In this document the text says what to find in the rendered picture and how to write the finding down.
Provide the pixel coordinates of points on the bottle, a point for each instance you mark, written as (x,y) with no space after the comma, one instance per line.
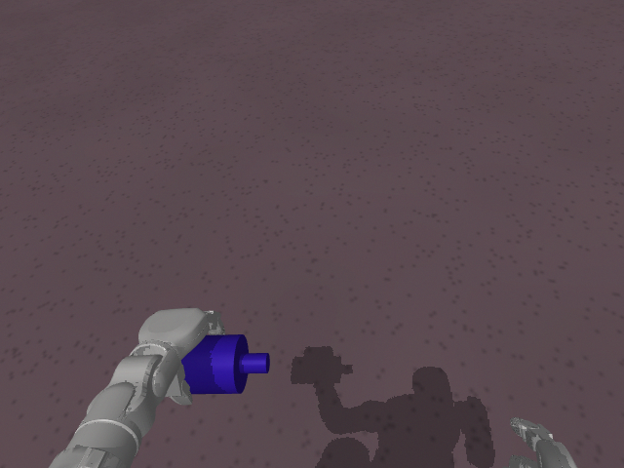
(220,364)

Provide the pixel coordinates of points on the left robot hand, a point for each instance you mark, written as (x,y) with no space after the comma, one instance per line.
(183,329)

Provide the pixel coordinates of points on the left robot arm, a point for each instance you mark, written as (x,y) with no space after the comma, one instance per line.
(122,413)

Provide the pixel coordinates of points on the right robot hand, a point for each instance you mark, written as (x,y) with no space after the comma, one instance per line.
(549,454)

